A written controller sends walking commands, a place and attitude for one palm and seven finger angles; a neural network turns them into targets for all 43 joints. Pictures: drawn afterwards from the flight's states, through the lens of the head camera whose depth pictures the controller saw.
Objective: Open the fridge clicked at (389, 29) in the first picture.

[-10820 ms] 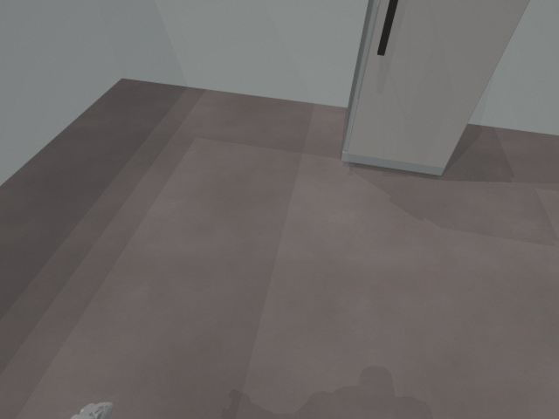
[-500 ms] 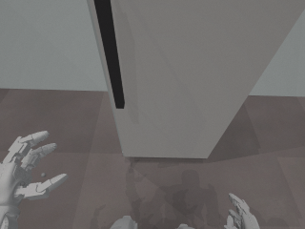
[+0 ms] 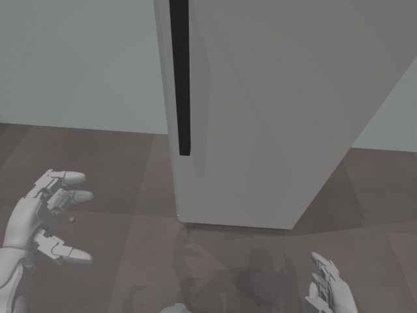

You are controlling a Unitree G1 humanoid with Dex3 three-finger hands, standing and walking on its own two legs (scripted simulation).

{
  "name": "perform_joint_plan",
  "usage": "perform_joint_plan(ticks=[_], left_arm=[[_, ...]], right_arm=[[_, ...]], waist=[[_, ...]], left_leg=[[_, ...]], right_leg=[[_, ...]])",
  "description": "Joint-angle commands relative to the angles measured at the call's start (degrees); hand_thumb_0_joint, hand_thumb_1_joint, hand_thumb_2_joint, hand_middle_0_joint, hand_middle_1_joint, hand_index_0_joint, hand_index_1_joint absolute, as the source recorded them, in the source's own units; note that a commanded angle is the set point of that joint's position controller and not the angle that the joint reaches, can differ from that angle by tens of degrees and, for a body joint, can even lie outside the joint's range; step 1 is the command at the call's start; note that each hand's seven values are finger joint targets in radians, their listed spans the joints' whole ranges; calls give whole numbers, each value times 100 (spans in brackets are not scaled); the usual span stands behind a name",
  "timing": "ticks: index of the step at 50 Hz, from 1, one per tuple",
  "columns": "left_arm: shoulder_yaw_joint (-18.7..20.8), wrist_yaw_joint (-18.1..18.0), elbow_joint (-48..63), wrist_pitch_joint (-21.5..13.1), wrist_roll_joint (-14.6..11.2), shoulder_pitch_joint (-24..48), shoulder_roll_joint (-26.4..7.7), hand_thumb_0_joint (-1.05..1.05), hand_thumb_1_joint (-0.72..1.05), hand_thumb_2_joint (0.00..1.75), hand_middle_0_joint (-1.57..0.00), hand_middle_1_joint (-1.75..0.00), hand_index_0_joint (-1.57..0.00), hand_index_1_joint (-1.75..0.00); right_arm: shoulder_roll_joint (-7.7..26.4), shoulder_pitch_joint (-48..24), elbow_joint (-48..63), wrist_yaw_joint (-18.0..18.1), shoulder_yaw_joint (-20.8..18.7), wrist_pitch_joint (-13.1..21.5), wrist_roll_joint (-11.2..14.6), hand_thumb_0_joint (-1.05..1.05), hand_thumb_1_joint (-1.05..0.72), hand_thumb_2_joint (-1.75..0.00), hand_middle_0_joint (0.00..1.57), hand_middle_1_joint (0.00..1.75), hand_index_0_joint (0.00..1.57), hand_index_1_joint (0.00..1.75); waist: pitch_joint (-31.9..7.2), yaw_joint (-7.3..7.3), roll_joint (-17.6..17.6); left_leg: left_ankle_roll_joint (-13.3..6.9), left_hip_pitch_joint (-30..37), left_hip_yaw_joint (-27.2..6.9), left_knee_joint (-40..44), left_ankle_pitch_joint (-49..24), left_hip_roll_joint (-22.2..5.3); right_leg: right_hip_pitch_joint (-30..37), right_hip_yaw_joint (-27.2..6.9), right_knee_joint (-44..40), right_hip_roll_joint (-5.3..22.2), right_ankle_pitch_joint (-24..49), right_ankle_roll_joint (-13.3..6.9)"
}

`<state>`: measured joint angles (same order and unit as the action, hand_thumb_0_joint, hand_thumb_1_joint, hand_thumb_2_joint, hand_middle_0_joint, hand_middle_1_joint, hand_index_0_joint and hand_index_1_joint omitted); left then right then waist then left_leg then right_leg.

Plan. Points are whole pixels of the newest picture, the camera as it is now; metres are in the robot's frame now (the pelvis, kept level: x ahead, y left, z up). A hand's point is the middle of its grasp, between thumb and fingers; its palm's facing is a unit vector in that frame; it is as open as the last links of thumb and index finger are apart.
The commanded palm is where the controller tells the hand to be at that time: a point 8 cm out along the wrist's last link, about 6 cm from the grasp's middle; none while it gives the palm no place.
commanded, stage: raise the hand to about handle height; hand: left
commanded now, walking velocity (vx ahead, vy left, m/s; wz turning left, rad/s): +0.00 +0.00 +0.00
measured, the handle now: (183, 81) +0.55 +0.11 +0.15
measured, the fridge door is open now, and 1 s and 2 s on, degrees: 0 0 0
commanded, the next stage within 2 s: move the hooked fingers beside the handle in 0.74 s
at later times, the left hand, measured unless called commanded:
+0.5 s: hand (80, 198) +0.28 +0.25 +0.09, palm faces +0.05 -1.00 -0.03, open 14.0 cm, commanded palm +0.25 +0.30 +0.10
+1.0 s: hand (92, 193) +0.29 +0.23 +0.09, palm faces +0.05 -1.00 -0.02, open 14.0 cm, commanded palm +0.27 +0.27 +0.09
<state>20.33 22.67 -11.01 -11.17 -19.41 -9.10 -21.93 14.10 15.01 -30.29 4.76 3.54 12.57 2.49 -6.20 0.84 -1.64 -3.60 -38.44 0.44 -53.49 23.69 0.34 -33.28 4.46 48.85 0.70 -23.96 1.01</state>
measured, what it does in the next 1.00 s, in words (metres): stands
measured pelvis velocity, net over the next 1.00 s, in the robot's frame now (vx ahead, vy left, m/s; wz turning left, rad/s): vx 0.00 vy -0.03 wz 0.00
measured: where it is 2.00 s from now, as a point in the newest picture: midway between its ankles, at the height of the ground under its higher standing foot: outside the picture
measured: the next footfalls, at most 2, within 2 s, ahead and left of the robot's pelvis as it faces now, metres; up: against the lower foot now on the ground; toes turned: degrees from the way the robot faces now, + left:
none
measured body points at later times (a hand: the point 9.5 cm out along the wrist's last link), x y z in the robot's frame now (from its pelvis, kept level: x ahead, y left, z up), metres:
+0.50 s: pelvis +0.01 -0.02 +0.01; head +0.04 -0.01 +0.46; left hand +0.27 +0.30 +0.10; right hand +0.16 -0.27 -0.06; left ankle +0.03 +0.07 -0.69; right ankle +0.01 -0.14 -0.69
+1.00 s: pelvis +0.00 -0.03 +0.01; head +0.04 -0.03 +0.46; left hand +0.28 +0.28 +0.10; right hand +0.17 -0.28 -0.07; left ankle +0.03 +0.07 -0.69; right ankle +0.01 -0.14 -0.69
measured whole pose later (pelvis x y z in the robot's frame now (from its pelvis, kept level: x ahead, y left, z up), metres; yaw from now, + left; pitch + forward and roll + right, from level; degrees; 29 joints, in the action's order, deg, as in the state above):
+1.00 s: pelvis +0.00 -0.03 +0.01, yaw +0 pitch +7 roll -2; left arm 22.2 25.9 -21.7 -14.0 -20.0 2.2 -21.7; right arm 15.7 15.4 -33.6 6.0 2.5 11.9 2.8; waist -4.3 0.9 -2.0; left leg -1.1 -34.5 -0.4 -48.8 21.7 -0.7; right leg -30.3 5.1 46.0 -0.6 -23.1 -1.3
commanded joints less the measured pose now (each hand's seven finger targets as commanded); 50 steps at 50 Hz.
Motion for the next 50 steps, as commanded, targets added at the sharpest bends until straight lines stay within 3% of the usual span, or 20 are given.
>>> perform_joint_plan(ticks=[1,4,5,8,9,12,16,19,23,24,27,32,36,41,43,46,50], left_arm=[[665,-7,1607,-652,-155,1481,-1341,0,-50,30,-30,-120,-30,-120],[879,-45,1378,-789,-140,1463,-1554,0,-50,30,-30,-120,-30,-120],[767,15,1145,-736,-151,1451,-1413,0,-50,30,-30,-120,-30,-120],[763,221,547,-438,-213,1550,-1404,0,-50,30,-30,-120,-30,-120],[802,311,354,-318,-237,1554,-1459,0,-50,30,-30,-120,-30,-120],[843,458,417,-126,-283,1833,-1593,0,-50,30,-30,-120,-30,-120],[813,503,521,-260,-352,1616,-1460,0,-50,30,-30,-120,-30,-120],[932,414,517,-436,-380,1645,-1532,0,-50,30,-30,-120,-30,-120],[976,321,526,-546,-298,1626,-1557,0,-50,30,-30,-120,-30,-120],[1080,297,582,-566,-288,1659,-1708,0,-50,30,-30,-120,-30,-120],[917,286,685,-604,-239,1702,-1570,0,-50,30,-30,-120,-30,-120],[936,362,478,-583,-332,1694,-1536,0,-50,30,-30,-120,-30,-120],[874,454,302,-534,-357,1763,-1486,0,-50,30,-30,-120,-30,-120],[874,477,219,-519,-342,1719,-1493,0,-50,30,-30,-120,-30,-120],[750,442,360,-582,-314,1890,-1392,0,-50,30,-30,-120,-30,-120],[593,363,216,-629,-262,2661,-1350,0,-50,30,-30,-120,-30,-120],[481,266,16,-667,-125,2919,-1346,0,-50,30,-30,-120,-30,-120]], right_arm=[[929,-215,739,97,-445,357,17,0,-90,-90,20,30,20,30],[946,-165,624,98,-430,382,-7,0,-90,-90,20,30,20,30],[927,-177,603,101,-415,364,17,0,-90,-90,20,30,20,30],[964,-215,553,148,-416,321,70,0,-90,-90,20,30,20,30],[983,-227,563,163,-414,312,81,0,-90,-90,20,30,20,30],[1000,-238,606,189,-419,318,93,0,-90,-90,20,30,20,30],[976,-175,636,127,-460,359,64,0,-90,-90,20,30,20,30],[978,-178,607,92,-470,363,35,0,-90,-90,20,30,20,30],[957,-158,582,72,-492,333,48,0,-90,-90,20,30,20,30],[966,-154,574,73,-494,322,31,0,-90,-90,20,30,20,30],[920,-174,586,81,-481,301,53,0,-90,-90,20,30,20,30],[936,-170,553,118,-483,281,64,0,-90,-90,20,30,20,30],[936,-200,529,129,-469,267,79,0,-90,-90,20,30,20,30],[938,-191,574,119,-469,244,71,0,-90,-90,20,30,20,30],[913,-233,575,120,-463,259,79,0,-90,-90,20,30,20,30],[929,-178,464,166,-449,248,74,0,-90,-90,20,30,20,30],[941,-135,421,187,-448,237,69,0,-90,-90,20,30,20,30]], waist=[[-1121,-32,-664],[-1110,18,-658],[-949,-39,-677],[-708,-71,-467],[-633,-24,-467],[-900,-20,-476],[-1053,1,-253],[-897,36,-167],[-988,17,-360],[-1015,63,-451],[-1052,3,-635],[-1006,-54,-208],[-891,-48,-296],[-973,-30,-46],[-946,-54,-305],[-841,-214,-232],[-1015,-181,-182]], left_leg=[[468,1649,-736,1369,-986,-180],[475,1683,-743,1377,-1184,-186],[453,1627,-692,1409,-1103,-181],[360,1361,-608,1482,-677,-139],[340,1302,-576,1493,-698,-114],[298,1440,-496,1461,-997,-84],[250,1498,-384,1329,-1421,-56],[251,1374,-360,1298,-1375,-44],[251,1413,-294,1303,-1385,-43],[236,1366,-259,1255,-1450,-26],[230,1461,-236,1281,-1398,-36],[194,1315,-208,1236,-1333,-23],[196,1272,-186,1227,-1282,-7],[177,1176,-156,1176,-1397,-6],[184,1277,-169,1209,-1299,-9],[182,1285,-229,1205,-1035,-24],[179,1331,-252,1219,-1016,-33]], right_leg=[[-36,43,-565,-306,614,-327],[65,27,-598,-314,718,-341],[43,31,-662,-297,686,-321],[117,12,-833,-261,578,-281],[232,-9,-898,-268,602,-310],[404,-34,-971,-239,814,-289],[536,-82,-982,-271,1205,-275],[546,-115,-968,-286,1179,-292],[539,-131,-945,-242,1196,-262],[657,-204,-955,-243,1286,-282],[601,-196,-975,-229,1254,-259],[690,-265,-1050,-231,1324,-210],[652,-298,-1089,-202,1309,-212],[786,-353,-1067,-186,1491,-183],[635,-317,-1057,-191,1337,-196],[414,-318,-1075,-210,1028,-195],[450,-320,-1027,-187,980,-212]])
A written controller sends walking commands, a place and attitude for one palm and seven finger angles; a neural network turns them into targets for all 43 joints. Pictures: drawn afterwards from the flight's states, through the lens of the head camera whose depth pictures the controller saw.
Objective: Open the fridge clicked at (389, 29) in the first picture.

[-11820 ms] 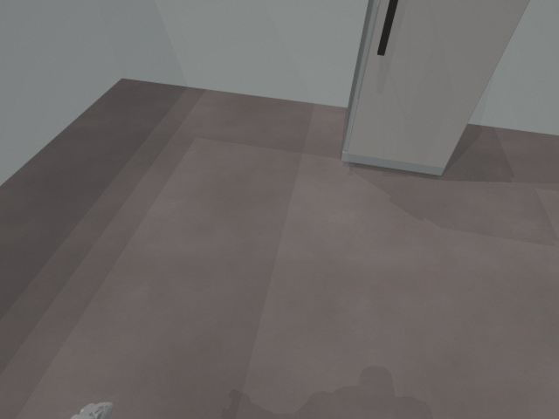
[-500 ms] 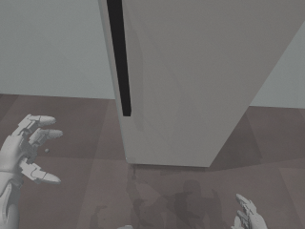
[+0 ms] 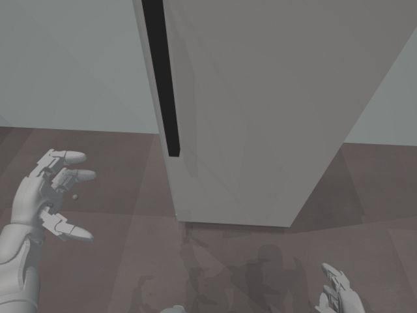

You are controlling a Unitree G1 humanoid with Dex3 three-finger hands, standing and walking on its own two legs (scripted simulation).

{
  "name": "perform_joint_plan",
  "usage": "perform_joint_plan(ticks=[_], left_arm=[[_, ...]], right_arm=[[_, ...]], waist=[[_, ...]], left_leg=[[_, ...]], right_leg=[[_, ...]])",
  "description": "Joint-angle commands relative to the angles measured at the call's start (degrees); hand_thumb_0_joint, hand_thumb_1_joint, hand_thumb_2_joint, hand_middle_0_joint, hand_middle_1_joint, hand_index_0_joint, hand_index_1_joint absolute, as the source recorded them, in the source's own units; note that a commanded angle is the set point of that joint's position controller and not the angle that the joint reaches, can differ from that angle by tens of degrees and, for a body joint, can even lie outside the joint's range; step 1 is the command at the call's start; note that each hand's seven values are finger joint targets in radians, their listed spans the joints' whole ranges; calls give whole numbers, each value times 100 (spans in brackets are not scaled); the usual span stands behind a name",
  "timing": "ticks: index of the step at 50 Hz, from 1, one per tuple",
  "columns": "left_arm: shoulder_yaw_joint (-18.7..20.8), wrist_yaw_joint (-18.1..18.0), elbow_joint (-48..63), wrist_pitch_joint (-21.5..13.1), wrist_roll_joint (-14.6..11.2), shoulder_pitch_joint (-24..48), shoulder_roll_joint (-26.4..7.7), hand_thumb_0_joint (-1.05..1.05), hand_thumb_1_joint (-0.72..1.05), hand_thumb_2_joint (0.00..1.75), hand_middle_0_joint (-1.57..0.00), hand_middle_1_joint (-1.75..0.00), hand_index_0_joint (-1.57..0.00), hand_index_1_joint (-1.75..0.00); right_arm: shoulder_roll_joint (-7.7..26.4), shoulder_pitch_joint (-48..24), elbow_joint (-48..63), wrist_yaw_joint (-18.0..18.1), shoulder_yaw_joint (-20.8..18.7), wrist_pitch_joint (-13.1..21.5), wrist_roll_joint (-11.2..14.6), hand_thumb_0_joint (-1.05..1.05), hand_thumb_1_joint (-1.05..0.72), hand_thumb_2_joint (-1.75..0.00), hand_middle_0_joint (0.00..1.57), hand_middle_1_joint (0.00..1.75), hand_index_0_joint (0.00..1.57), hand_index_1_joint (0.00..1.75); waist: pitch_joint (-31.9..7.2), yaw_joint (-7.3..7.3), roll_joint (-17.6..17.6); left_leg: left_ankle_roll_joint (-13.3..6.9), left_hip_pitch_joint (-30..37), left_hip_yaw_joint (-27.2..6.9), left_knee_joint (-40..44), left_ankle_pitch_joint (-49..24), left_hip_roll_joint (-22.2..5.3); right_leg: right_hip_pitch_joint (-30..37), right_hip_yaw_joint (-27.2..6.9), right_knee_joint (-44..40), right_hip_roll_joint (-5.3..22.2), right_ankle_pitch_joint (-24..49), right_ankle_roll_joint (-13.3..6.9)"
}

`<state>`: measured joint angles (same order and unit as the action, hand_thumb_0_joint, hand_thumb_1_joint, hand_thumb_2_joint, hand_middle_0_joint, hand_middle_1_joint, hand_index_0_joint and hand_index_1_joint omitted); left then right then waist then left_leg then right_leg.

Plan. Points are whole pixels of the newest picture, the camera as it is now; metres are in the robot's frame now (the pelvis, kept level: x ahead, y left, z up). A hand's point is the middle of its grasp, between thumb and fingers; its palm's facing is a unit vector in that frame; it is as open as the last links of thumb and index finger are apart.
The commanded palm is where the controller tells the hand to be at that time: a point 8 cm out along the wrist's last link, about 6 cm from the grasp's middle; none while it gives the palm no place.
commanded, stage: move the hooked fingers beside the handle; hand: left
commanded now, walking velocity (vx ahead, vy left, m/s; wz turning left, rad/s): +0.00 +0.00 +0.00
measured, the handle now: (167, 84) +0.55 +0.14 +0.14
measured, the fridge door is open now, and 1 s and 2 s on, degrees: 0 0 0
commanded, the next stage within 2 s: none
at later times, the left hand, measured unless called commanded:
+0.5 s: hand (102, 162) +0.37 +0.25 +0.07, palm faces +0.02 -1.00 +0.00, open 14.0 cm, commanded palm +0.35 +0.29 +0.08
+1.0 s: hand (124, 140) +0.44 +0.22 +0.07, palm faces +0.03 -1.00 -0.01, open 14.0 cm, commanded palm +0.42 +0.26 +0.07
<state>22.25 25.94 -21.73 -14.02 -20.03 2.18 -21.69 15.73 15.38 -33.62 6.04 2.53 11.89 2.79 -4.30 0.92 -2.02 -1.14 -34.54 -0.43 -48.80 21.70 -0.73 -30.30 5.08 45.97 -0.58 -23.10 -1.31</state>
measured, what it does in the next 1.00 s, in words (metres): stands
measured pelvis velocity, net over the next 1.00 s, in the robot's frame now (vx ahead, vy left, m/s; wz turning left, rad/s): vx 0.00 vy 0.01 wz -0.03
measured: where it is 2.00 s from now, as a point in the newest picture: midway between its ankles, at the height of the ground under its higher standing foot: outside the picture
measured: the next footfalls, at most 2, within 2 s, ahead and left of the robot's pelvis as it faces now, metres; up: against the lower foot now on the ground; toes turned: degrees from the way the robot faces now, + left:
none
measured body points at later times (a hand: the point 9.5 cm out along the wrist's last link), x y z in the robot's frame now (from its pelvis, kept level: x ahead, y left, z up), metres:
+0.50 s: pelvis +0.01 +0.01 +0.00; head +0.06 +0.02 +0.45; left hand +0.37 +0.30 +0.07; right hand +0.11 -0.25 -0.10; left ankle +0.03 +0.10 -0.70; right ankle +0.00 -0.11 -0.70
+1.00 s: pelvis +0.00 +0.01 -0.01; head +0.08 +0.02 +0.44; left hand +0.43 +0.27 +0.07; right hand +0.08 -0.25 -0.12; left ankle +0.03 +0.10 -0.70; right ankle +0.00 -0.11 -0.70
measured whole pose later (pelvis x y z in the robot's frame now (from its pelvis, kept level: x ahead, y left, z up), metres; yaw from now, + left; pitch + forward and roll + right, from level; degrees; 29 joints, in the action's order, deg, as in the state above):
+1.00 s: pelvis +0.00 +0.01 -0.01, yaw -2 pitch +13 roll -2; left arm 19.2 15.0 -50.9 -19.5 -10.5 34.1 -23.4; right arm 14.7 18.5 -36.3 3.5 2.2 2.1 1.8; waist -4.5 -4.0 -0.5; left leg -1.9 -41.9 1.1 -51.6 22.7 -0.9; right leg -38.2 3.5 48.8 -0.6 -23.5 -0.5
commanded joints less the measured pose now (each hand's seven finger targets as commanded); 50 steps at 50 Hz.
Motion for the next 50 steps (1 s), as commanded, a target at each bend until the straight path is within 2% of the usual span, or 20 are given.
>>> perform_joint_plan(ticks=[1,3,4,5,8,12,14,16,19,21,22,23,24,28,31,34,37,43,48,50], left_arm=[[229,-89,999,-360,-28,1953,-1357,0,-50,30,-30,-120,-30,-120],[324,-164,799,-329,56,2183,-1524,0,-50,30,-30,-120,-30,-120],[461,-188,663,-313,53,2225,-1684,0,-50,30,-30,-120,-30,-120],[479,-205,574,-293,86,2216,-1707,0,-50,30,-30,-120,-30,-120],[351,-281,401,-293,149,2634,-1595,0,-50,30,-30,-120,-30,-120],[538,-321,120,-324,138,2388,-1696,0,-50,30,-30,-120,-30,-120],[380,-318,94,-341,171,2460,-1570,0,-50,30,-30,-120,-30,-120],[291,-339,84,-351,194,2611,-1470,0,-50,30,-30,-120,-30,-120],[325,-379,-217,-346,224,2985,-1568,0,-50,30,-30,-120,-30,-120],[146,-410,-104,-409,255,3144,-1360,0,-50,30,-30,-120,-30,-120],[168,-443,-96,-442,277,3273,-1413,0,-50,30,-30,-120,-30,-120],[137,-474,-89,-489,307,3510,-1427,0,-50,30,-30,-120,-30,-120],[296,-511,-59,-548,311,3541,-1624,0,-50,30,-30,-120,-30,-120],[-35,-631,-71,-681,454,3909,-1339,0,-50,30,-30,-120,-30,-120],[-17,-722,-291,-646,484,3788,-1314,0,-50,30,-30,-120,-30,-120],[36,-813,-749,-549,525,3876,-1389,0,-50,30,-30,-120,-30,-120],[-74,-918,-784,-532,568,4023,-1217,0,-50,30,-30,-120,-30,-120],[19,-1093,-1322,-750,737,4960,-1473,0,-50,30,-30,-120,-30,-120],[-197,-1058,-1719,-1007,868,5827,-1442,0,-50,30,-30,-120,-30,-120],[-267,-1045,-1966,-1053,909,6132,-1444,0,-50,30,-30,-120,-30,-120]], right_arm=[[775,-174,742,67,-349,284,48,0,-90,-90,20,30,20,30],[778,-156,681,71,-341,246,45,0,-90,-90,20,30,20,30],[804,-132,673,70,-337,204,29,0,-90,-90,20,30,20,30],[788,-157,698,64,-326,171,36,0,-90,-90,20,30,20,30],[763,-124,679,46,-322,111,36,0,-90,-90,20,30,20,30],[781,28,691,-11,-369,8,19,0,-90,-90,20,30,20,30],[791,88,719,-43,-369,-39,7,0,-90,-90,20,30,20,30],[787,138,691,-76,-399,-84,17,0,-90,-90,20,30,20,30],[851,237,617,-65,-416,-184,14,0,-90,-90,20,30,20,30],[824,279,629,-74,-439,-222,15,0,-90,-90,20,30,20,30],[825,280,613,-75,-441,-234,15,0,-90,-90,20,30,20,30],[827,310,562,-74,-438,-251,3,0,-90,-90,20,30,20,30],[843,339,542,-70,-447,-270,-13,0,-90,-90,20,30,20,30],[803,427,453,-104,-456,-338,-21,0,-90,-90,20,30,20,30],[818,462,439,-150,-471,-394,-39,0,-90,-90,20,30,20,30],[847,509,418,-163,-453,-506,-36,0,-90,-90,20,30,20,30],[822,496,470,-199,-464,-580,-32,0,-90,-90,20,30,20,30],[850,613,342,-203,-441,-733,-60,0,-90,-90,20,30,20,30],[854,704,194,-204,-429,-795,-75,0,-90,-90,20,30,20,30],[873,781,125,-203,-422,-837,-85,0,-90,-90,20,30,20,30]], waist=[[-1197,-229,-176],[-1172,-224,-258],[-1202,-175,-57],[-1287,-155,-106],[-1308,-186,-351],[-1630,-94,-178],[-1693,-91,-220],[-1651,-162,-267],[-1433,-268,89],[-1629,-295,-51],[-1659,-283,-245],[-1687,-349,-240],[-1775,-280,-285],[-1968,-399,-536],[-2036,-323,-519],[-1813,-344,-89],[-1848,-343,-217],[-1761,-512,-34],[-2011,-640,-474],[-2111,-714,-418]], left_leg=[[-73,920,-146,750,-745,77],[-61,878,-149,772,-657,69],[-71,778,-154,748,-686,67],[-71,729,-112,752,-703,74],[-44,845,-134,793,-767,65],[-44,868,-88,741,-1179,54],[-38,906,-98,710,-1397,49],[-31,984,-94,703,-1450,33],[-48,792,-132,674,-1354,16],[-41,965,-130,685,-1439,13],[-29,1003,-126,668,-1411,14],[-27,1083,-159,662,-1411,3],[-25,1102,-178,623,-1545,-4],[36,1453,-264,602,-1834,-52],[70,1511,-301,594,-1995,-72],[37,1168,-281,601,-1882,-63],[50,1199,-240,611,-1844,-53],[2,894,-217,519,-1394,-41],[20,1107,-278,398,-1255,-49],[13,1128,-320,346,-1336,-65]], right_leg=[[108,-405,-761,-45,839,40],[76,-410,-767,-30,736,37],[225,-452,-773,-42,748,28],[306,-491,-774,-18,787,42],[177,-397,-710,-25,873,23],[420,-393,-623,-59,1376,23],[409,-353,-524,-83,1572,-5],[265,-328,-528,-94,1626,10],[173,-321,-537,-110,1548,8],[95,-308,-507,-108,1574,20],[44,-322,-500,-101,1523,11],[-34,-304,-495,-106,1478,9],[47,-323,-452,-123,1555,-23],[-238,-260,-383,-120,1558,-13],[-257,-231,-355,-127,1596,-23],[-147,-224,-373,-127,1630,-26],[-233,-238,-374,-114,1600,-5],[-357,-309,-348,-126,1366,6],[-684,-340,-293,-131,1131,-16],[-752,-328,-243,-142,1178,-19]])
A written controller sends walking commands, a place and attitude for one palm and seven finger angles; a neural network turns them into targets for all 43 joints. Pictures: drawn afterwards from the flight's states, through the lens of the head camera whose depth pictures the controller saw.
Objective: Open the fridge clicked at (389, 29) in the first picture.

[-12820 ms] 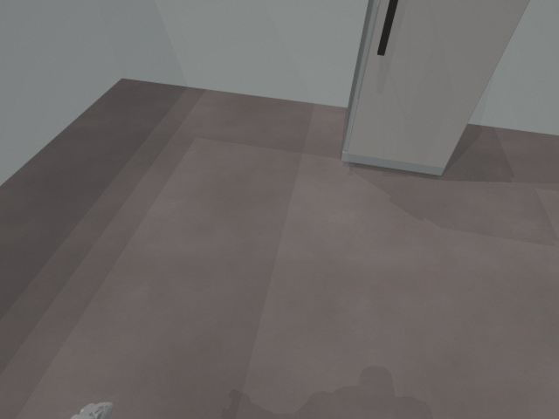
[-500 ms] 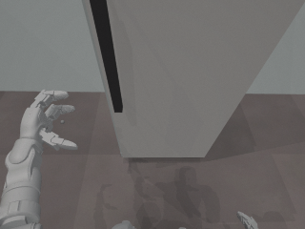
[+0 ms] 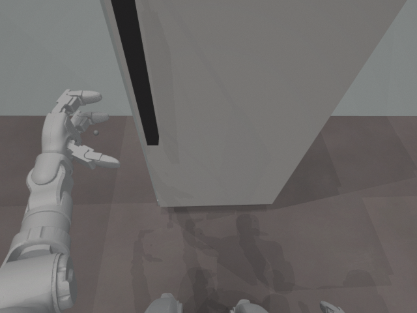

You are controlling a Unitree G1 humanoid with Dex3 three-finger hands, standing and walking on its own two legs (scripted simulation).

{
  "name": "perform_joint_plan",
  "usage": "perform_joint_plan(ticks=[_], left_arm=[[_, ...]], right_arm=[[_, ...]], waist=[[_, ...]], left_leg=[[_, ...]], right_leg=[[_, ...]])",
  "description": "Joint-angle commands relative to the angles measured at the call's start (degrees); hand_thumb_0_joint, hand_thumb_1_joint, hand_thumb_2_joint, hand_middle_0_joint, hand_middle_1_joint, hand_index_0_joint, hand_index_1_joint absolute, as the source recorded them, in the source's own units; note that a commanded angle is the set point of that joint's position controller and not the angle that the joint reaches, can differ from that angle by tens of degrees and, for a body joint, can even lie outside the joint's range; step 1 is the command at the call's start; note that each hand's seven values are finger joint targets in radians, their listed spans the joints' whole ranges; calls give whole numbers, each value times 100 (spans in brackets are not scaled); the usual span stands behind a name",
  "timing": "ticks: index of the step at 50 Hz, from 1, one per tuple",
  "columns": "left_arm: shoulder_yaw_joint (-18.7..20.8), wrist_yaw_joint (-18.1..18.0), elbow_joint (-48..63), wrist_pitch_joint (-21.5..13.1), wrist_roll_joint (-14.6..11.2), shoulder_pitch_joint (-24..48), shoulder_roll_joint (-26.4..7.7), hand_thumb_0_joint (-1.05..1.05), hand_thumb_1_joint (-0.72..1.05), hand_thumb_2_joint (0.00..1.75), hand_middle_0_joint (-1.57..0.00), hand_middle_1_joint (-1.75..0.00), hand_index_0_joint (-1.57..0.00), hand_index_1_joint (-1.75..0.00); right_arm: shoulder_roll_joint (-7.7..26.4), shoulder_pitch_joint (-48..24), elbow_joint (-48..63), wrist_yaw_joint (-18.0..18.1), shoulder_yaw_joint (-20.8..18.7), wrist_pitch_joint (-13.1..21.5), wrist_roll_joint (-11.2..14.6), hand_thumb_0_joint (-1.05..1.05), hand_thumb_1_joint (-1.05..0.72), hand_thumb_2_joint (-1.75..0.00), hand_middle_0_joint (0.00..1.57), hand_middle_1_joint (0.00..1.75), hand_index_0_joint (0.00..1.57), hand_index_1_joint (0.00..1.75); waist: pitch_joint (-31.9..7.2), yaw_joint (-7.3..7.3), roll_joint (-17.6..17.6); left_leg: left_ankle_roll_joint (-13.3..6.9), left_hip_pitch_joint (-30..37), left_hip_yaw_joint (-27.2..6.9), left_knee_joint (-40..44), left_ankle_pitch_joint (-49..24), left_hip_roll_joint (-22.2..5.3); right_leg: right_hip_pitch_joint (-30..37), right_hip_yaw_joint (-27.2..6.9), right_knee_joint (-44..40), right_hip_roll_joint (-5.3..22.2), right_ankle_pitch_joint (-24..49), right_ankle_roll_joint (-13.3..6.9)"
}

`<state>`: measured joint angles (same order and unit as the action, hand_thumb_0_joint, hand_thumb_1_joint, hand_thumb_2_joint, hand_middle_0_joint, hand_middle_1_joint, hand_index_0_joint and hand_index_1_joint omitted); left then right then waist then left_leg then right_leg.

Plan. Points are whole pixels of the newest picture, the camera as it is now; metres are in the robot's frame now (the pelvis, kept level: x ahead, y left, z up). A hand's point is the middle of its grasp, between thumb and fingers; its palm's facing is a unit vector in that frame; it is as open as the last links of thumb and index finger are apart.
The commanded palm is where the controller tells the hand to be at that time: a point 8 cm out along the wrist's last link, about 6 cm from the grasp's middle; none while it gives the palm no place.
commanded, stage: move the hooked fingers beside the handle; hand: left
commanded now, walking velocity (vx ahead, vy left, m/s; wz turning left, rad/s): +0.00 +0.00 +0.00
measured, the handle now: (140, 66) +0.54 +0.14 +0.15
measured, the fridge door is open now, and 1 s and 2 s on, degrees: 0 0 0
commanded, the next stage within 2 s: feel for the door with the fingertips in 1.68 s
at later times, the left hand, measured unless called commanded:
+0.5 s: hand (117, 104) +0.50 +0.20 +0.08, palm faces +0.05 -1.00 -0.01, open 14.0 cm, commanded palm +0.47 +0.25 +0.08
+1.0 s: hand (109, 113) +0.48 +0.20 +0.08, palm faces +0.02 -1.00 +0.00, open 14.0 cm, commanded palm +0.46 +0.24 +0.07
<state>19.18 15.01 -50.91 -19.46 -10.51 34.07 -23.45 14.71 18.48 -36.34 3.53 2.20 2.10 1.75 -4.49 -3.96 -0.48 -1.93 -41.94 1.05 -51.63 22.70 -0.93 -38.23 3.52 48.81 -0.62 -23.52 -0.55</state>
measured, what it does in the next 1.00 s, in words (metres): stands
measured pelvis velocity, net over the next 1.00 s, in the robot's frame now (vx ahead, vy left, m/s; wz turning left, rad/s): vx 0.01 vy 0.00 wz -0.01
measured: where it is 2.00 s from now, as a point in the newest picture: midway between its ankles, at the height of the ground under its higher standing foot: outside the picture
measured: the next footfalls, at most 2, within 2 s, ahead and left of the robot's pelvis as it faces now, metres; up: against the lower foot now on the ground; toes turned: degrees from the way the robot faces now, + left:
none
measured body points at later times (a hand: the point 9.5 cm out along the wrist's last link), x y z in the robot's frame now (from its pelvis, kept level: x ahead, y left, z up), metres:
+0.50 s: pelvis +0.01 -0.01 -0.01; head +0.11 +0.00 +0.43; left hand +0.49 +0.25 +0.08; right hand +0.00 -0.28 -0.12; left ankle +0.02 +0.09 -0.69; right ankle +0.00 -0.12 -0.69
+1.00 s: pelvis +0.01 +0.00 -0.01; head +0.10 +0.02 +0.43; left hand +0.47 +0.26 +0.09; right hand +0.06 -0.27 -0.12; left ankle +0.02 +0.09 -0.69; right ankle +0.00 -0.12 -0.69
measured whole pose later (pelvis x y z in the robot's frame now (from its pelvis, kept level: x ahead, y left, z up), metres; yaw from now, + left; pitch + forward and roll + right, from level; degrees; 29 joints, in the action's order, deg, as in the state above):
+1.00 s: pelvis +0.01 +0.00 -0.01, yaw -1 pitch +16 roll -3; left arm 19.3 14.8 -61.6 -22.4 -8.7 44.2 -25.6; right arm 15.0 20.2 -35.9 1.6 1.4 -3.7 1.0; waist -6.7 -6.0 -0.7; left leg -1.9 -46.7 0.5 -54.8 24.6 -1.8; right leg -42.4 3.8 50.5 -1.6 -24.6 -0.6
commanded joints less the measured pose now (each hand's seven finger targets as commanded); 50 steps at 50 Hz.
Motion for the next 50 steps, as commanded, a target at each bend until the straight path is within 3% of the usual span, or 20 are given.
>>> perform_joint_plan(ticks=[1,5,8,12,15,19,20,21,22,26,30,33,39,42,44,45,46,47,49,50], left_arm=[[66,45,835,-506,-38,2924,-1269,0,-50,30,-30,-120,-30,-120],[126,3,173,-415,14,3109,-1367,0,-50,30,-30,-120,-30,-120],[513,-110,-36,-388,73,3258,-1888,0,-50,30,-30,-120,-30,-120],[540,-204,86,-586,233,3598,-2025,0,-50,30,-30,-120,-30,-120],[623,-204,139,-711,246,3653,-2087,0,-50,30,-30,-120,-30,-120],[590,-96,-311,-566,240,3581,-2040,0,-50,30,-30,-120,-30,-120],[490,-62,-393,-493,252,3759,-2011,0,-50,30,-30,-120,-30,-120],[640,-56,-510,-432,279,3697,-2211,0,-50,30,-30,-120,-30,-120],[542,-41,-550,-385,296,3743,-2122,0,-50,30,-30,-120,-30,-120],[823,-22,-90,-524,226,3383,-2299,0,-50,30,-30,-120,-30,-120],[780,-19,184,-653,181,3122,-2144,0,-50,30,-30,-120,-30,-120],[813,-8,99,-557,157,2934,-2174,0,-50,30,-30,-120,-30,-120],[519,71,390,-622,93,3309,-1884,0,-50,30,-30,-120,-30,-120],[441,78,469,-727,78,3482,-1807,0,-50,30,-30,-120,-30,-120],[39,85,536,-754,47,3623,-1279,0,-50,30,-30,-120,-30,-120],[111,68,318,-723,83,3476,-1327,0,-50,30,-30,-120,-30,-120],[-72,51,276,-683,68,3570,-1142,0,-50,30,-30,-120,-30,-120],[24,13,105,-618,82,3470,-1218,0,-50,30,-30,-120,-30,-120],[-20,-56,-254,-494,118,3629,-1213,0,-50,30,-30,-120,-30,-120],[91,-122,-285,-458,157,3642,-1331,0,-50,30,-30,-120,-30,-120]], right_arm=[[980,507,391,31,-406,127,11,0,-90,-90,20,30,20,30],[1030,646,339,1,-394,22,-5,0,-90,-90,20,30,20,30],[1066,737,359,1,-385,-71,-34,0,-90,-90,20,30,20,30],[1035,877,386,-59,-388,-154,-81,0,-90,-90,20,30,20,30],[1031,989,383,-90,-414,-226,-99,0,-90,-90,20,30,20,30],[1046,1142,326,-107,-426,-323,-92,0,-90,-90,20,30,20,30],[1060,1143,307,-99,-417,-348,-71,0,-90,-90,20,30,20,30],[1088,1202,297,-89,-424,-381,-75,0,-90,-90,20,30,20,30],[1077,1200,320,-88,-419,-398,-76,0,-90,-90,20,30,20,30],[1051,1272,418,-129,-447,-435,-119,0,-90,-90,20,30,20,30],[1001,1217,510,-176,-458,-478,-93,0,-90,-90,20,30,20,30],[1018,1184,512,-164,-475,-531,-70,0,-90,-90,20,30,20,30],[983,1069,513,-127,-461,-518,-49,0,-90,-90,20,30,20,30],[1006,1024,435,-118,-470,-499,-52,0,-90,-90,20,30,20,30],[955,996,413,-139,-476,-458,-54,0,-90,-90,20,30,20,30],[994,1011,353,-141,-490,-459,-62,0,-90,-90,20,30,20,30],[989,965,346,-152,-480,-452,-62,0,-90,-90,20,30,20,30],[1023,980,342,-157,-477,-457,-67,0,-90,-90,20,30,20,30],[1041,984,309,-145,-446,-463,-64,0,-90,-90,20,30,20,30],[1060,964,348,-144,-446,-460,-68,0,-90,-90,20,30,20,30]], waist=[[-2194,-193,-625],[-2089,-259,-326],[-2167,-223,-203],[-2487,-248,-564],[-2846,-273,-579],[-2596,-371,-400],[-2428,-478,-342],[-2369,-429,-258],[-2290,-478,-406],[-2927,-214,-634],[-2900,-179,-640],[-2597,-215,-409],[-2358,-351,-656],[-2520,-375,-739],[-2468,-468,-933],[-2466,-409,-838],[-2361,-474,-901],[-2320,-414,-796],[-1900,-524,-538],[-1966,-466,-490]], left_leg=[[101,1885,-477,610,-1456,-43],[73,1561,-472,546,-1392,-38],[20,1155,-367,476,-1341,-9],[22,1253,-333,330,-1642,-12],[14,1385,-299,225,-1961,-25],[-24,1106,-246,186,-1886,-29],[-41,986,-223,200,-1757,-30],[-44,844,-239,222,-1684,-29],[-48,872,-219,225,-1686,-21],[-14,1272,-217,182,-2302,-30],[-12,1340,-174,192,-2423,-30],[-39,1108,-126,261,-2202,-23],[-40,1378,-187,272,-2073,-34],[14,1691,-312,265,-2112,-69],[39,2012,-381,238,-2281,-88],[84,2066,-457,255,-2302,-118],[91,2071,-466,273,-2219,-119],[106,1956,-507,299,-2077,-114],[74,1648,-526,334,-1713,-104],[70,1576,-517,345,-1662,-92]], right_leg=[[26,-162,-504,-138,1216,-99],[-31,-158,-462,-153,1217,-78],[236,-244,-434,-139,1366,-39],[214,-287,-308,-154,1613,-38],[342,-323,-253,-194,1937,-23],[382,-333,-299,-218,2031,-10],[323,-361,-353,-213,2005,22],[367,-359,-358,-209,1955,18],[280,-371,-384,-206,1956,16],[545,-348,-260,-229,2412,-23],[628,-330,-258,-267,2559,-18],[735,-347,-350,-251,2538,7],[397,-322,-405,-261,2261,-29],[127,-260,-371,-271,2032,-51],[-192,-192,-359,-279,1926,-73],[-321,-145,-338,-280,1803,-81],[-426,-133,-363,-278,1704,-74],[-451,-104,-345,-271,1563,-89],[-565,-90,-383,-258,1345,-86],[-540,-104,-353,-244,1322,-73]])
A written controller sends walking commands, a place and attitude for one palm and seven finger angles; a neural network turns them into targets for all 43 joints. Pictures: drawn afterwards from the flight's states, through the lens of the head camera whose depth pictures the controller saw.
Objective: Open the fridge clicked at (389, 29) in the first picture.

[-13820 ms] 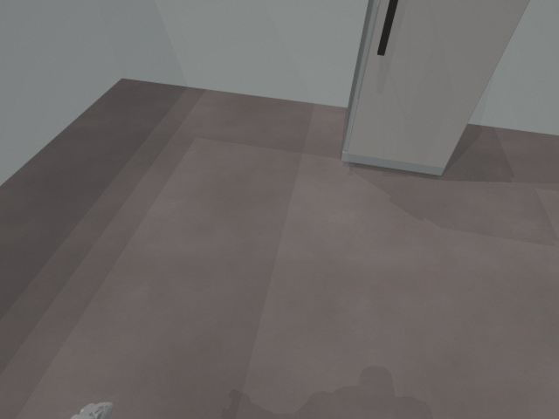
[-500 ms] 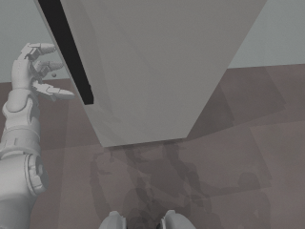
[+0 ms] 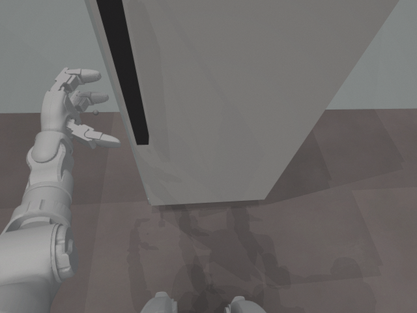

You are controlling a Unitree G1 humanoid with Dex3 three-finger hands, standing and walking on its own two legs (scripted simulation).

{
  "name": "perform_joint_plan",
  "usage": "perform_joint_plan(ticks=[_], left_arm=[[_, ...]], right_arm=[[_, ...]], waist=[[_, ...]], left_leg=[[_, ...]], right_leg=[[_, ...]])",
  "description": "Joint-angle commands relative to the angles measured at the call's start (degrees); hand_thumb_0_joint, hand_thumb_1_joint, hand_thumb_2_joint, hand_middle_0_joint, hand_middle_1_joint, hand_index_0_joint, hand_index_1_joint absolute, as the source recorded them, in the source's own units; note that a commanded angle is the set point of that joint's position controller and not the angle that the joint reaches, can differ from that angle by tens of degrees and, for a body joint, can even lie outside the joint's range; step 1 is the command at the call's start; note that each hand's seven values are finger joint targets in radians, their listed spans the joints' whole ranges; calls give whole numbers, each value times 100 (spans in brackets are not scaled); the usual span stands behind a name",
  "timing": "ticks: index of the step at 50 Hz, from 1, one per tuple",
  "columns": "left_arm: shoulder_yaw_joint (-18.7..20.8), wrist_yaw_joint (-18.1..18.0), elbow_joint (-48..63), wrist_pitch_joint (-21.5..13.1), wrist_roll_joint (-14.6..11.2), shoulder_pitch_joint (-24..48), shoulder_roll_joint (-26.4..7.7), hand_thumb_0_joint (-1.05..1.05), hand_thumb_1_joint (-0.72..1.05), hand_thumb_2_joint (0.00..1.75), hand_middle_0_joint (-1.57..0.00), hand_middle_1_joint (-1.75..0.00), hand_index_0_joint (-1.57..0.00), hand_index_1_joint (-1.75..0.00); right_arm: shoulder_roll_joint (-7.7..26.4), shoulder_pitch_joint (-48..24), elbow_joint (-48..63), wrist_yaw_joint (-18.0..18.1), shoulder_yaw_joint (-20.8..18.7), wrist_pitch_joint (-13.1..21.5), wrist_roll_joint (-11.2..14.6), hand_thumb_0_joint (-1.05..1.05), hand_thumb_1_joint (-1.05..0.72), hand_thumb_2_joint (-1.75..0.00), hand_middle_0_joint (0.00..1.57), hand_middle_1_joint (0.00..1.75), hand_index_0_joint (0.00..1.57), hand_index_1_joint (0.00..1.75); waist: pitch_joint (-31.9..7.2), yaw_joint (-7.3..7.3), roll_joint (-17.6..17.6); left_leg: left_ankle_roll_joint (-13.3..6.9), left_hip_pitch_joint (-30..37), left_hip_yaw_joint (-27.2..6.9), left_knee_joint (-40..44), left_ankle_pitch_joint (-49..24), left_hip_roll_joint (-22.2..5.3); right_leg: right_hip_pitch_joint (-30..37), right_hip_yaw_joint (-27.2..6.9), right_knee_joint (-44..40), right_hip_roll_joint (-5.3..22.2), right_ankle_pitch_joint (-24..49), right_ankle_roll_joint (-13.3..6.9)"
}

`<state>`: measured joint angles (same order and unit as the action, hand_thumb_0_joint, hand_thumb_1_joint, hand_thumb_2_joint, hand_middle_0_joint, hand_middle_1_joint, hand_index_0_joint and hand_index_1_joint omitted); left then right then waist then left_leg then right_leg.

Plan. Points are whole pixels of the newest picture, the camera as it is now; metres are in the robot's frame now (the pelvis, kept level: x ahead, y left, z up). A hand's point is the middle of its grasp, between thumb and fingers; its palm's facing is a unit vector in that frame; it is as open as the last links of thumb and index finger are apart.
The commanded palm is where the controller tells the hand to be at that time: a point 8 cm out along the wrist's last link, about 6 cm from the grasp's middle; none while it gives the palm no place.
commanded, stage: move the hooked fingers beside the handle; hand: left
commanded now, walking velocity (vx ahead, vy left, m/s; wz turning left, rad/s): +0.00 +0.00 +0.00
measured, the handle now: (127, 61) +0.53 +0.15 +0.15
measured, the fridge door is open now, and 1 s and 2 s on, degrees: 0 0 0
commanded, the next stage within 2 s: feel for the door with the fingertips in 0.68 s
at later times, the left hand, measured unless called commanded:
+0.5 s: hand (99, 111) +0.47 +0.21 +0.08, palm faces +0.04 -1.00 +0.01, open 14.0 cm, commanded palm +0.45 +0.25 +0.08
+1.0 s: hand (109, 111) +0.47 +0.19 +0.08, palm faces +0.05 -1.00 +0.00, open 14.0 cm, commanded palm +0.45 +0.23 +0.08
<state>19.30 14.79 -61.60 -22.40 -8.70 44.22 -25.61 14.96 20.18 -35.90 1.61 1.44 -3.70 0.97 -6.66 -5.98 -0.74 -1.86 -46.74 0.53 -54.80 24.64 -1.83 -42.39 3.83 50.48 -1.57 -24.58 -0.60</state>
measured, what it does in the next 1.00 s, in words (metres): stands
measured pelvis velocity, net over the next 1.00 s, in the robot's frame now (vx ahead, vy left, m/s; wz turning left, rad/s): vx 0.00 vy -0.01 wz -0.01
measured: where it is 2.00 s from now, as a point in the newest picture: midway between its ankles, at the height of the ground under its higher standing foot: outside the picture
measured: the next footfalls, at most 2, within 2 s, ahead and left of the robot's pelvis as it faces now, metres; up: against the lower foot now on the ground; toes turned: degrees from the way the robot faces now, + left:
none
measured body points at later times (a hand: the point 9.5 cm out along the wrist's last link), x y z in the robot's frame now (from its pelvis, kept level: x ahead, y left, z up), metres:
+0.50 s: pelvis -0.01 +0.00 +0.00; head +0.09 +0.03 +0.44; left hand +0.47 +0.26 +0.08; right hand -0.01 -0.26 -0.11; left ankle +0.01 +0.09 -0.69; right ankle -0.01 -0.12 -0.69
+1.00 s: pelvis +0.00 -0.01 +0.00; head +0.09 +0.01 +0.44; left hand +0.46 +0.24 +0.09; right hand +0.03 -0.27 -0.12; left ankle +0.01 +0.09 -0.69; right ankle -0.01 -0.12 -0.69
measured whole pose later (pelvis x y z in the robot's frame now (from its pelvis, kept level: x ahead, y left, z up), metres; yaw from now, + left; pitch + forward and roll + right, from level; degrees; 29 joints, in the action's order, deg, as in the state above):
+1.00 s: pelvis +0.00 -0.01 +0.00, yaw +0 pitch +17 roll -3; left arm 19.3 11.2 -62.6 -22.8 -7.6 45.6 -24.2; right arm 14.6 21.4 -36.0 0.9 1.7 -3.7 0.5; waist -6.4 -6.7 -0.9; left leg -1.5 -48.1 0.8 -55.4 24.6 -2.1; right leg -44.2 3.5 51.8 -1.8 -24.8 -0.9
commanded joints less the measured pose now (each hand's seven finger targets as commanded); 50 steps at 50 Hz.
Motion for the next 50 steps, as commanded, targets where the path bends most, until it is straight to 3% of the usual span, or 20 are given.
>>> perform_joint_plan(ticks=[1,2,4,6,10,12,17,19,23,24,28,30,33,36,37,41,45,47,48,50], left_arm=[[-9,-152,822,-152,0,2762,-1040,0,-50,30,-30,-120,-30,-120],[281,-239,826,-177,35,2715,-1360,0,-50,30,-30,-120,-30,-120],[529,-371,1097,-330,73,2783,-1667,0,-50,30,-30,-120,-30,-120],[606,-444,1319,-499,148,2795,-1777,0,-50,30,-30,-120,-30,-120],[703,-399,1100,-553,228,2724,-2013,0,-50,30,-30,-120,-30,-120],[464,-266,815,-402,195,2617,-1715,0,-50,30,-30,-120,-30,-120],[245,25,769,-219,-26,2612,-1389,0,-50,30,-30,-120,-30,-120],[15,52,931,-251,-102,2677,-1031,0,-50,30,-30,-120,-30,-120],[220,-128,850,-288,-24,2859,-1298,0,-50,30,-30,-120,-30,-120],[402,-203,992,-362,11,2954,-1556,0,-50,30,-30,-120,-30,-120],[406,-415,1288,-519,184,2903,-1572,0,-50,30,-30,-120,-30,-120],[577,-458,1325,-569,214,2734,-1776,0,-50,30,-30,-120,-30,-120],[408,-441,1122,-440,190,2523,-1517,0,-50,30,-30,-120,-30,-120],[302,-357,958,-292,154,2527,-1436,0,-50,30,-30,-120,-30,-120],[446,-350,948,-263,129,2401,-1562,0,-50,30,-30,-120,-30,-120],[67,-268,1036,-290,22,2593,-1063,0,-50,30,-30,-120,-30,-120],[67,-286,1142,-417,-21,2623,-974,0,-50,30,-30,-120,-30,-120],[1,-322,1097,-404,8,2680,-924,0,-50,30,-30,-120,-30,-120],[-11,-356,1060,-384,28,2756,-913,0,-50,30,-30,-120,-30,-120],[56,-433,1204,-414,88,2810,-1028,0,-50,30,-30,-120,-30,-120]], right_arm=[[1020,761,333,41,-358,131,1,0,-90,-90,20,30,20,30],[1058,785,350,52,-364,138,-18,0,-90,-90,20,30,20,30],[1053,789,408,38,-342,159,-48,0,-90,-90,20,30,20,30],[1011,765,461,15,-327,165,-63,0,-90,-90,20,30,20,30],[1045,792,431,11,-314,134,-50,0,-90,-90,20,30,20,30],[1030,809,448,24,-310,117,-18,0,-90,-90,20,30,20,30],[1074,906,375,63,-354,103,-4,0,-90,-90,20,30,20,30],[1036,930,383,41,-356,131,-17,0,-90,-90,20,30,20,30],[1075,962,301,43,-376,148,-39,0,-90,-90,20,30,20,30],[1091,992,294,47,-376,159,-50,0,-90,-90,20,30,20,30],[1036,951,324,-10,-379,168,-82,0,-90,-90,20,30,20,30],[1050,956,354,-23,-379,146,-87,0,-90,-90,20,30,20,30],[1023,908,414,-31,-371,109,-56,0,-90,-90,20,30,20,30],[1038,908,418,-15,-359,78,-29,0,-90,-90,20,30,20,30],[1058,933,438,-2,-371,67,-28,0,-90,-90,20,30,20,30],[996,888,431,-4,-368,86,-15,0,-90,-90,20,30,20,30],[980,883,377,-25,-393,136,-27,0,-90,-90,20,30,20,30],[967,858,349,-23,-392,135,-22,0,-90,-90,20,30,20,30],[959,846,330,-30,-384,141,-21,0,-90,-90,20,30,20,30],[952,851,341,-41,-377,150,-30,0,-90,-90,20,30,20,30]], waist=[[-1786,-298,-529],[-1927,-194,-418],[-2293,-92,-564],[-2680,-14,-718],[-2526,-87,-594],[-2246,-155,-470],[-2107,-239,-510],[-2090,-261,-653],[-1986,-286,-482],[-2089,-205,-607],[-2530,-125,-983],[-2717,-45,-904],[-2472,-106,-651],[-2182,-170,-584],[-2213,-115,-390],[-2028,-263,-389],[-2287,-221,-407],[-2189,-273,-372],[-2095,-269,-420],[-2322,-197,-635]], left_leg=[[61,2032,-448,657,-1761,13],[68,1985,-483,652,-1775,14],[67,2075,-450,572,-2014,34],[95,2218,-419,520,-2269,35],[70,1992,-377,511,-2080,19],[47,1773,-328,581,-1800,36],[58,1989,-388,624,-1801,-19],[62,2157,-432,614,-1909,-16],[41,1921,-448,628,-1566,-7],[59,1969,-475,610,-1672,-4],[110,2335,-470,549,-2050,-9],[113,2318,-454,508,-2249,-2],[79,2111,-367,559,-2093,12],[61,1940,-338,599,-1977,17],[46,1882,-338,611,-2005,17],[33,1953,-323,584,-1984,12],[38,2037,-330,515,-2051,38],[27,1917,-315,499,-1916,42],[24,1867,-304,506,-1827,52],[36,1980,-318,488,-2010,68]], right_leg=[[-134,-146,-524,-136,1370,-58],[-44,-150,-481,-129,1359,-74],[137,-187,-384,-135,1552,-88],[305,-211,-315,-134,1743,-74],[381,-235,-345,-168,1722,-53],[415,-237,-450,-167,1616,-42],[85,-171,-532,-190,1466,-60],[-65,-136,-518,-201,1436,-89],[-133,-162,-531,-182,1173,-63],[-78,-161,-468,-175,1212,-94],[-73,-156,-381,-172,1392,-94],[125,-168,-321,-187,1594,-92],[271,-167,-404,-192,1653,-61],[265,-184,-462,-187,1682,-47],[390,-191,-468,-189,1752,-52],[206,-195,-516,-189,1750,-37],[298,-220,-467,-184,1836,-50],[246,-241,-478,-168,1768,-28],[210,-241,-488,-161,1714,-29],[291,-249,-418,-150,1843,-52]])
